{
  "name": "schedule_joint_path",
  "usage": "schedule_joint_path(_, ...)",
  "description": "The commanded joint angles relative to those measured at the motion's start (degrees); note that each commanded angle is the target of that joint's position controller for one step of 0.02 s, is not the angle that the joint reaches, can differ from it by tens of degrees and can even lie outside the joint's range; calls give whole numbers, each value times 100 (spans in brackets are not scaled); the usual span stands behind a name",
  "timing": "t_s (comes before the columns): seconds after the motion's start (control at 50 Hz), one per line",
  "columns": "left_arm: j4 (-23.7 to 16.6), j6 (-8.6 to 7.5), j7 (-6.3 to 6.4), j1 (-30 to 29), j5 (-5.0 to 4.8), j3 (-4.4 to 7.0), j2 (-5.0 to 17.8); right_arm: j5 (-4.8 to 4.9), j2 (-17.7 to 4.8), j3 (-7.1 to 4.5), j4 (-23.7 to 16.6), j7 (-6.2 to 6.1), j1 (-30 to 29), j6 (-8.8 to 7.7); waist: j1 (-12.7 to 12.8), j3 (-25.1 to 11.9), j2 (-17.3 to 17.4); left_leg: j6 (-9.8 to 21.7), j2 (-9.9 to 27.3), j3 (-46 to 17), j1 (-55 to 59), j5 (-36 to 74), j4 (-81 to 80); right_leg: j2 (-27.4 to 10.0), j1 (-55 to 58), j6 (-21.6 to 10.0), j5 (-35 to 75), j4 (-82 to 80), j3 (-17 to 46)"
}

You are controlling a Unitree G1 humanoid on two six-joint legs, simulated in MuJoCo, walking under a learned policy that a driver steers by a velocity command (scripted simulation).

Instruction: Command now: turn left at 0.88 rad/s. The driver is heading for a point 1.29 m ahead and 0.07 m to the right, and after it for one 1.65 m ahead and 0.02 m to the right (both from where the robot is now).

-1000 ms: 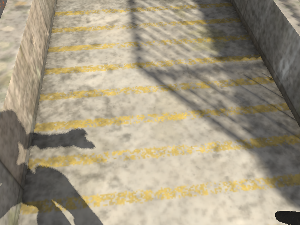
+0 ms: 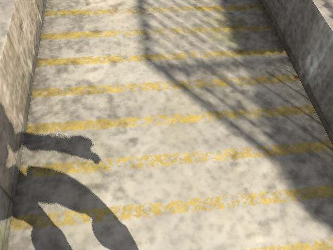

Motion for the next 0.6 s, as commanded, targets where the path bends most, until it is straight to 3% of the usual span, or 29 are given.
schedule_joint_path(0.02,-715,-223,97,-609,51,77,488,151,-1023,-294,-308,-117,194,-223,-91,-978,550,1255,1510,-2392,2132,3208,-1544,171,-2015,-98,484,656,957)
schedule_joint_path(0.04,-675,-226,126,-494,84,119,582,172,-933,-243,-405,-182,-131,-182,83,-958,600,1137,1359,-2246,1799,3268,-1562,193,-1711,-93,839,413,990)
schedule_joint_path(0.08,-555,-227,92,-281,79,82,455,89,-953,-236,-483,-250,-228,-131,170,-1113,611,1073,1156,-2133,1541,3452,-1545,426,-1273,-14,1223,74,947)
schedule_joint_path(0.16,-507,-217,78,-364,15,-15,265,132,-1106,-293,-455,-319,-106,-79,73,-1116,728,944,906,-2388,1388,2655,-1455,726,-959,129,1546,-1162,1064)
schedule_joint_path(0.22,-547,-221,49,-466,-3,1,344,111,-1128,-310,-488,-323,-155,-34,27,-981,1000,828,758,-2753,1036,1843,-1430,891,-636,131,1665,-1737,1146)
schedule_joint_path(0.26,-501,-249,14,-370,-11,1,374,69,-1071,-278,-494,-299,-202,-18,-18,-1052,1129,777,785,-2844,1051,1927,-1273,848,-420,89,1668,-2002,1135)
schedule_joint_path(0.32,-434,-297,-74,-143,-10,-24,413,2,-765,-90,-448,-242,-256,-15,-121,-1290,1277,769,917,-2714,1143,2741,-861,588,180,-35,1649,-2375,894)
schedule_joint_path(0.36,-415,-371,-162,-13,57,-138,117,-20,-322,136,-350,-246,-354,-35,80,-1202,1085,514,738,-2534,777,2143,-790,420,1195,-224,2655,-3767,823)
schedule_joint_path(0.38,-427,-391,-189,-110,149,-195,72,-156,20,258,-200,-217,-5,-95,-64,-1182,816,224,429,-2286,658,1303,-777,134,1705,-386,3524,-4160,1333)
schedule_joint_path(0.4,-559,-391,-166,-339,178,-152,498,-320,-32,238,-114,-207,548,-156,-587,-1044,-199,-92,-107,-1668,627,-77,-254,-514,1616,-770,4584,-4134,2260)
schedule_joint_path(0.42,-524,-371,-164,-647,169,-211,389,-332,-261,166,-123,-199,577,-201,-817,-742,-780,-413,-163,-1333,795,-396,-457,-770,943,-1472,3970,-4244,2729)
schedule_joint_path(0.44,-529,-336,-171,-463,49,-184,362,-285,-500,111,-93,-215,275,-246,-508,-749,-749,-457,-230,-1031,938,-455,-551,-450,802,-1457,2152,-4433,2763)
schedule_joint_path(0.46,-411,-280,-162,67,-93,-77,678,-167,-612,55,-143,-217,-25,-275,-206,-695,-713,-409,-418,-680,807,-858,-268,-313,789,-1429,231,-4690,2897)
schedule_joint_path(0.48,-358,-254,-149,428,-159,-38,871,-81,-548,37,-147,-209,-100,-309,-153,-484,-716,-362,-426,-502,544,-1062,-173,-345,738,-1464,-1163,-4951,3282)
schedule_joint_path(0.52,-374,-254,-71,587,-183,-1,958,40,-349,80,-153,-160,-174,-498,-184,-72,-997,-226,-302,-566,769,-789,-641,-362,286,-1496,-1553,-5151,3727)
schedule_joint_path(0.54,-480,-243,-29,390,-219,-10,853,35,-304,70,-53,-143,35,-628,-339,-110,-927,-101,-195,-651,1458,-554,-1079,-128,-146,-1358,-1167,-4990,3492)
schedule_joint_path(0.56,-670,-243,2,48,-240,-41,698,10,-365,13,136,-144,560,-735,-649,-278,-775,81,117,-872,2553,-376,-1484,177,-915,-1061,-598,-4557,3104)
schedule_joint_path(0.58,-968,-282,22,-394,-286,-122,350,-94,-721,-98,411,-174,1338,-798,-969,-399,-197,362,810,-1567,3753,-1089,-1970,740,-2197,-539,184,-3494,2073)
schedule_joint_path(0.6,-1147,-359,1,-467,-387,-222,68,-36,-994,-222,534,-161,1359,-821,-872,-289,1084,759,1935,-3094,3862,-1865,-2544,796,-2964,-471,741,-1885,1334)
Velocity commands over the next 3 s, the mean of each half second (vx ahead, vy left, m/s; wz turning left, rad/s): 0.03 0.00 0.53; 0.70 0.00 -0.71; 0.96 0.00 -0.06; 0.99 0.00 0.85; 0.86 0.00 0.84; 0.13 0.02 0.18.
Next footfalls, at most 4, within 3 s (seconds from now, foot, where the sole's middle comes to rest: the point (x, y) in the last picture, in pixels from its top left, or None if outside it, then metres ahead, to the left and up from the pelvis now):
0.38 right None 0.15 -0.11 -0.76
0.96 right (209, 240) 0.45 -0.17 -0.76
1.44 left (210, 134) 0.94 -0.22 -0.76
1.86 right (244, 74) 1.35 -0.44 -0.76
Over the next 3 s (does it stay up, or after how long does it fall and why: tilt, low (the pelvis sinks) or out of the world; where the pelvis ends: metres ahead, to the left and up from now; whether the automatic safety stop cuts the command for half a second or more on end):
stays up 1.84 -0.08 0.00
